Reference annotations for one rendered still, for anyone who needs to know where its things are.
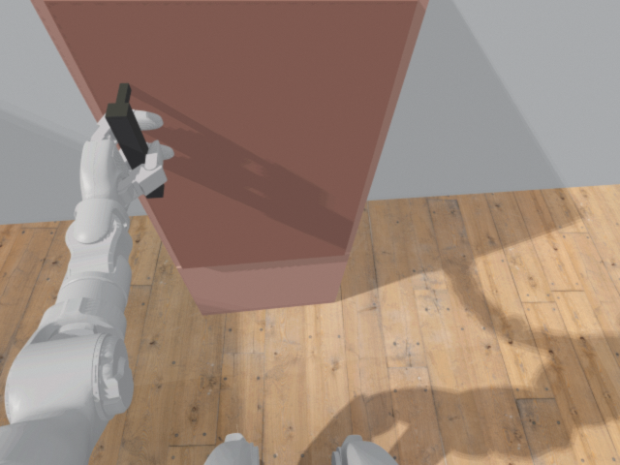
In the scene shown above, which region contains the robot left thigh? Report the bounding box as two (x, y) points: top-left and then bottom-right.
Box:
(204, 440), (260, 465)

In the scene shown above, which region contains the left robot hand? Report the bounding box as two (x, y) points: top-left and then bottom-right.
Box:
(79, 109), (174, 212)

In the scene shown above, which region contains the cupboard door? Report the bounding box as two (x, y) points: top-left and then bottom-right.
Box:
(44, 0), (418, 269)

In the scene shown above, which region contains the handle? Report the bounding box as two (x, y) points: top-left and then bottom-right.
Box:
(105, 83), (165, 199)

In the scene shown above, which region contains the left robot forearm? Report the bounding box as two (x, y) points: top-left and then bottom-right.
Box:
(5, 198), (133, 424)

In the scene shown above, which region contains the robot left upper arm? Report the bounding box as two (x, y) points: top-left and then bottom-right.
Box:
(0, 332), (134, 465)

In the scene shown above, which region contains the left robot shin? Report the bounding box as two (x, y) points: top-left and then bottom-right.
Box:
(225, 433), (247, 442)

